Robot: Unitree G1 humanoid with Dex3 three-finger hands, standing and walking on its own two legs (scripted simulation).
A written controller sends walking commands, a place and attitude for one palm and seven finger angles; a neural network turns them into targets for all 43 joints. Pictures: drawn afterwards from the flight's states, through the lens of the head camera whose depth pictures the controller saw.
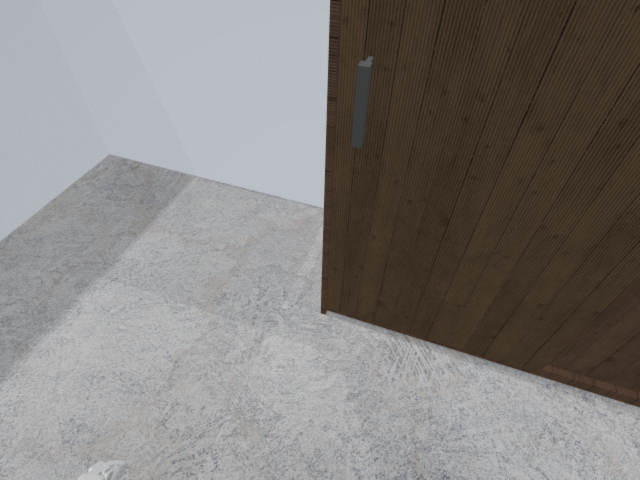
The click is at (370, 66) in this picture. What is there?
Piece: wardrobe's sliding door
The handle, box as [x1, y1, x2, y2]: [351, 56, 373, 147]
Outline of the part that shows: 372,56 368,56 365,61 360,61 357,68 351,146 360,147 363,142 371,64 373,59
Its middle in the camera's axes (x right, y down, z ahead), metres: +0.08 -0.27 +0.77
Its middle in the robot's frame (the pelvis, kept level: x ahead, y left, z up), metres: +0.77 -0.04 +0.10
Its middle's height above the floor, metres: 0.87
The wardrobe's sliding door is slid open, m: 0.00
